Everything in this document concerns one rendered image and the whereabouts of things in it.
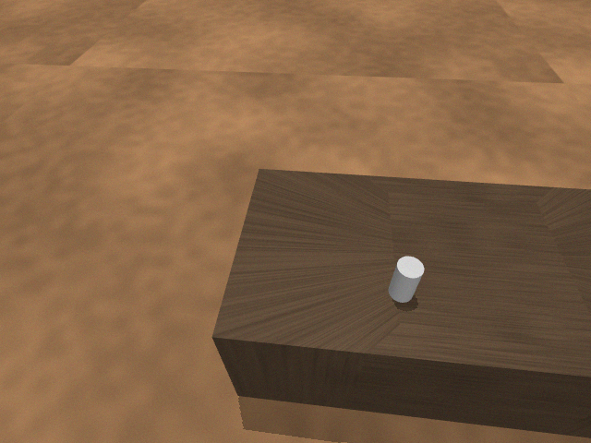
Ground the can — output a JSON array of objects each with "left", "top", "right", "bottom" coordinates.
[{"left": 389, "top": 257, "right": 424, "bottom": 303}]

